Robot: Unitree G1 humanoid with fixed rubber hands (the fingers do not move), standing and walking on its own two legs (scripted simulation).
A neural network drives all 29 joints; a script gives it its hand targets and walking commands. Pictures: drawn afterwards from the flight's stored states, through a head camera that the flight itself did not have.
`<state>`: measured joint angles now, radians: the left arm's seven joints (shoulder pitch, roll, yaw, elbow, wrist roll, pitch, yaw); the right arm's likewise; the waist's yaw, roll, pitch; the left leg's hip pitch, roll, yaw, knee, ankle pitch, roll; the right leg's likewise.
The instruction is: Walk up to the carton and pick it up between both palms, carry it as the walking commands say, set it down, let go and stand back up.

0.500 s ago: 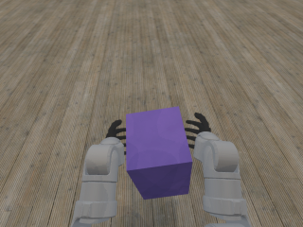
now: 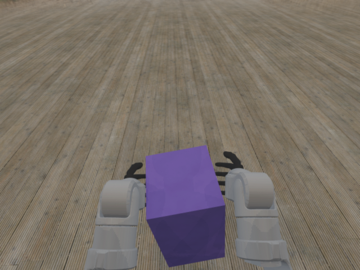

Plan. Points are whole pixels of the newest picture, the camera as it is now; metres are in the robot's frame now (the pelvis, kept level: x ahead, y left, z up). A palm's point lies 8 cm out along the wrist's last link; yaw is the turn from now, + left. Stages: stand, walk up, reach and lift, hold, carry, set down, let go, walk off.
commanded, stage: carry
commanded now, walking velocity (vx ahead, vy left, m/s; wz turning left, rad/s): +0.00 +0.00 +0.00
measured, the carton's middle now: (186, 208) +0.30 -0.01 +0.02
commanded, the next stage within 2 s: none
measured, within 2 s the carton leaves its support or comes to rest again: neither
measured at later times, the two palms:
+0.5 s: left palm (113, 222) +0.23 +0.14 +0.07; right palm (224, 205) +0.25 -0.08 +0.10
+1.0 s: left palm (102, 235) +0.20 +0.15 +0.08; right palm (221, 225) +0.21 -0.07 +0.10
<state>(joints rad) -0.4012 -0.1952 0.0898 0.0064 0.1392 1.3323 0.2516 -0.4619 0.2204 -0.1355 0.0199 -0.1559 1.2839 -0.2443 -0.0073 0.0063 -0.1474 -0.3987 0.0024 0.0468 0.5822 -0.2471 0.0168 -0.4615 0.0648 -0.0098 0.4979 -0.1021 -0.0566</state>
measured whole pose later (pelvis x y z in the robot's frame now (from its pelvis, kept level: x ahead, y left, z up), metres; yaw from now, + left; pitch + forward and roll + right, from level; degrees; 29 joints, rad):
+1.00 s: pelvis -0.09 +0.05 -0.01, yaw -1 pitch +0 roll -2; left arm -0.44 -0.21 0.11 0.06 0.15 1.29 0.26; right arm -0.49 0.23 -0.17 0.03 -0.17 1.25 -0.26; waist 0.00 0.04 -0.10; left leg -0.51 0.00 0.13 0.63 -0.12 0.11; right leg -0.51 0.01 -0.04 0.70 -0.30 -0.02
